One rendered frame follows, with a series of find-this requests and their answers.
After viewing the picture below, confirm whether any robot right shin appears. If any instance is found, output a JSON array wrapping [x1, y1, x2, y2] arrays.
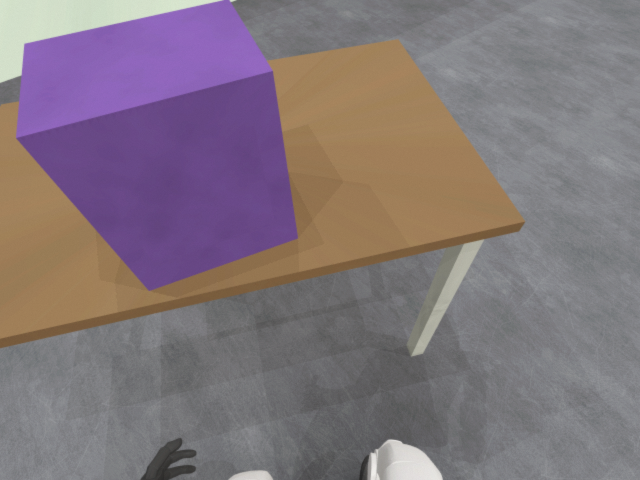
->
[[378, 440, 403, 450]]

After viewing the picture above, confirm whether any carton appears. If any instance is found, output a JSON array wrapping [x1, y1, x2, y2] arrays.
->
[[16, 0, 298, 291]]

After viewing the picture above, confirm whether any right robot thigh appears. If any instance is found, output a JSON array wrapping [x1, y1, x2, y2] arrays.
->
[[367, 442, 443, 480]]

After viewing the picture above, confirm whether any table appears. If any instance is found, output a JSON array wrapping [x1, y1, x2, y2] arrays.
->
[[0, 39, 525, 357]]

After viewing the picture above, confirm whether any left robot hand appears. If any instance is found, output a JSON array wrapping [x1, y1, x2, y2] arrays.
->
[[141, 438, 197, 480]]

